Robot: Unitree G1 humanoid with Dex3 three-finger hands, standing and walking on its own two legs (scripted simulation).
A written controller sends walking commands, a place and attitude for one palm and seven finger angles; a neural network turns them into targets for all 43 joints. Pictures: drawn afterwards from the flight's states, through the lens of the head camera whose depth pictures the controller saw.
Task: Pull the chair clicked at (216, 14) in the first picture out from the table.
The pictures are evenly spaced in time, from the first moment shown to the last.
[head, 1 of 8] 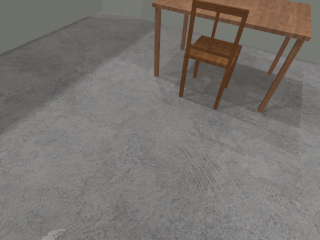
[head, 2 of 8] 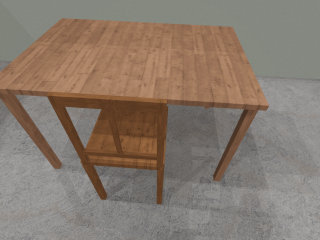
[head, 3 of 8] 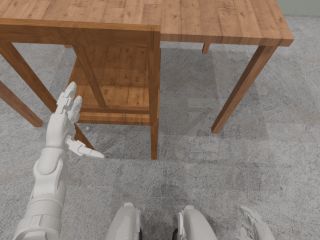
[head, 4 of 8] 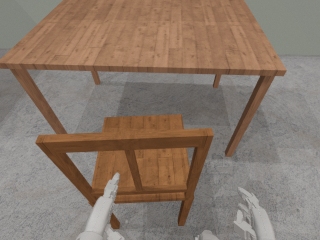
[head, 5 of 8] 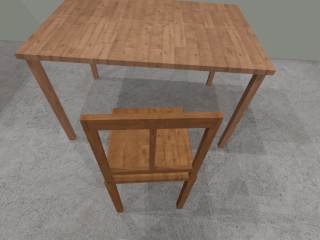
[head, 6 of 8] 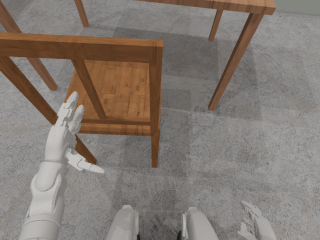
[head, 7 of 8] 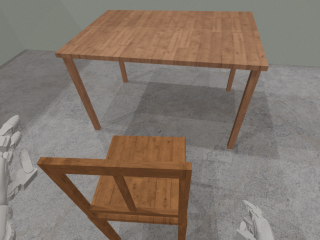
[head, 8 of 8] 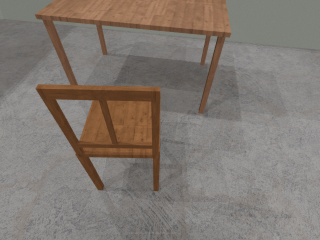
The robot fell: no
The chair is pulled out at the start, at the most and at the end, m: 0.00 0.57 0.56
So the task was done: yes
